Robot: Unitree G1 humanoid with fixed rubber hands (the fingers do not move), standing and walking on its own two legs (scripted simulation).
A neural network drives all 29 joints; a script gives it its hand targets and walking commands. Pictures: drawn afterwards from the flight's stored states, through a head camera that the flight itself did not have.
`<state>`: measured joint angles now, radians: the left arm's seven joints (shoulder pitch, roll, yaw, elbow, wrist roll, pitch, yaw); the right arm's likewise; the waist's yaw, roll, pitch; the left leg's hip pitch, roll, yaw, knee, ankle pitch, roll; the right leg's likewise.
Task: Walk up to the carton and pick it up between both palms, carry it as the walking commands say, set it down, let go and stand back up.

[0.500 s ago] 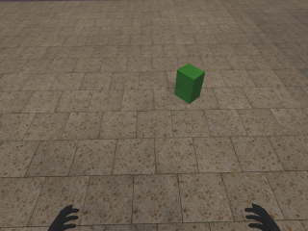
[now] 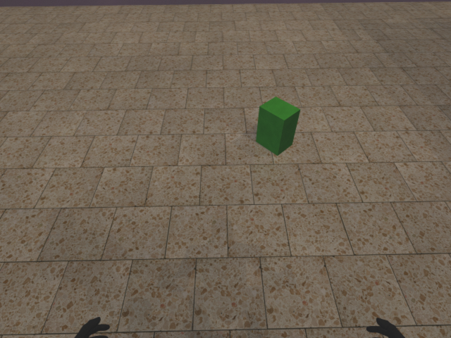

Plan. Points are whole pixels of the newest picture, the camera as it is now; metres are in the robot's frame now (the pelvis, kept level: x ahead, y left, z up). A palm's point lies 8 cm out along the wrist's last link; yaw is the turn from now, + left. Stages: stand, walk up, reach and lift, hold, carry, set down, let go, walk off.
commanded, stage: stand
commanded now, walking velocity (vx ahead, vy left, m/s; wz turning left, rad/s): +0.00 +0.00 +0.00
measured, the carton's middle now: (276, 126) +1.41 -0.31 -0.63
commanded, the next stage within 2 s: walk up in 0.98 s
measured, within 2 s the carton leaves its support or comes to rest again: neither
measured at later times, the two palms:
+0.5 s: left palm out of the picture +0.09 +0.29 -0.10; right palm out of the picture +0.08 -0.29 -0.10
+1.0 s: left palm out of the picture +0.08 +0.29 -0.11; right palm out of the picture +0.07 -0.29 -0.10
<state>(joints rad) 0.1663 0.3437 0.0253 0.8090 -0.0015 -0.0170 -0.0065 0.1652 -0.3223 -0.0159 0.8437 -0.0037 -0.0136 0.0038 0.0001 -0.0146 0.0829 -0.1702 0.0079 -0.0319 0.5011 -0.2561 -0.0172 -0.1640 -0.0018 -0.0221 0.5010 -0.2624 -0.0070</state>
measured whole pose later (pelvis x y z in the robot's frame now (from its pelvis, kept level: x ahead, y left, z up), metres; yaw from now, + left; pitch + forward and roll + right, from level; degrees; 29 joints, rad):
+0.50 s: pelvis +0.00 +0.00 +0.01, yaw +0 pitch -4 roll +0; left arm 0.16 0.34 0.02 0.97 0.00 -0.02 0.00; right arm 0.15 -0.32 -0.01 0.99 0.00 -0.02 -0.01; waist 0.00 -0.01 0.07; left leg -0.13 0.01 -0.03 0.40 -0.20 -0.02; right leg -0.12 0.00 -0.02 0.40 -0.20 -0.01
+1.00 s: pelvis +0.00 +0.00 +0.01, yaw +0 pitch -4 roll +0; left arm 0.16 0.34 0.03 1.02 -0.01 -0.02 0.01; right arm 0.16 -0.32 -0.02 1.03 0.00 -0.02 -0.01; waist 0.00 -0.01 0.07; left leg -0.12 0.01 -0.03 0.37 -0.18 -0.02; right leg -0.11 0.00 -0.02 0.36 -0.19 -0.01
